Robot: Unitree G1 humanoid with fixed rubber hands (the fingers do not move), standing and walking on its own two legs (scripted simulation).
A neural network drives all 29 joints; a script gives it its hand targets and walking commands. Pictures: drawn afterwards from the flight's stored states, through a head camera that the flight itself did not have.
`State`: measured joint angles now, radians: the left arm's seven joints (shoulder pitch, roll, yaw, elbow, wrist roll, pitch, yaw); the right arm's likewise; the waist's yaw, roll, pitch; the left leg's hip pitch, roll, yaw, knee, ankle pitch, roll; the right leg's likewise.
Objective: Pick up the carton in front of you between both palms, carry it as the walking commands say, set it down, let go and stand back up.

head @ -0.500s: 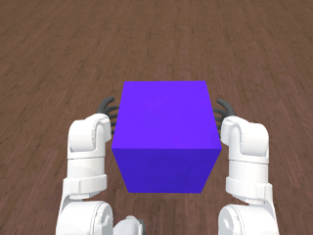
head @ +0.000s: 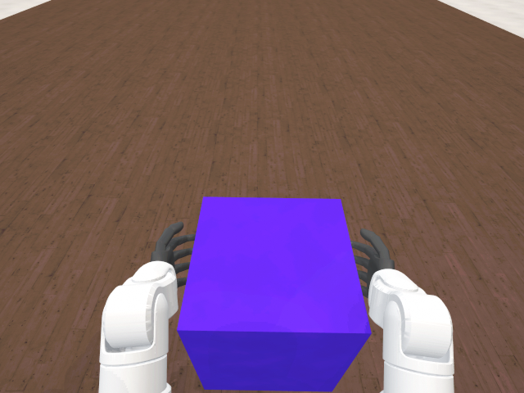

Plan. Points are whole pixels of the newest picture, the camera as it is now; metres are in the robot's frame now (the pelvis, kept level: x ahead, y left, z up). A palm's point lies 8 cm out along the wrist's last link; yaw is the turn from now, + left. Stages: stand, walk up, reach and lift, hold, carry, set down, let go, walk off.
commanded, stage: carry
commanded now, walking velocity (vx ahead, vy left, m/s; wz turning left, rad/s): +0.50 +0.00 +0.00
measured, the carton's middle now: (270, 297) +0.27 +0.00 +0.02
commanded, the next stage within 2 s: none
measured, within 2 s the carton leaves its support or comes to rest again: neither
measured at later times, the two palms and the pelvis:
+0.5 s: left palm (192, 175) +0.49 +0.15 +0.09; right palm (342, 174) +0.50 -0.15 +0.10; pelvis +0.24 -0.01 -0.01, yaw +2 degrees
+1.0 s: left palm (202, 168) +0.54 +0.14 +0.07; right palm (342, 174) +0.53 -0.16 +0.07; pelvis +0.28 -0.01 -0.02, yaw -1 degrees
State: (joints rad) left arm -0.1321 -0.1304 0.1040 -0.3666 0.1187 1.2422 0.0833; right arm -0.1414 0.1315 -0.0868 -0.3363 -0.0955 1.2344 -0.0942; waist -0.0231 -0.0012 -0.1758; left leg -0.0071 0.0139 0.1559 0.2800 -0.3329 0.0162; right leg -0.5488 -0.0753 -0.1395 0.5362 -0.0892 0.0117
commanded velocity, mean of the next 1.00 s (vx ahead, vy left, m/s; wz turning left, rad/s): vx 0.03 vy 0.00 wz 0.00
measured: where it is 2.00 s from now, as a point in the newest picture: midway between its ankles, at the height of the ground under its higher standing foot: outside the picture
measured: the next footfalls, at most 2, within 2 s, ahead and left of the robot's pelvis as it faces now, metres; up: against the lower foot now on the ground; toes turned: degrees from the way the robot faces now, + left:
right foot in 0.06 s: +0.22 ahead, -0.11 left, +0.00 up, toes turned -5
left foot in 0.44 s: +0.35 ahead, +0.10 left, +0.00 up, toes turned -17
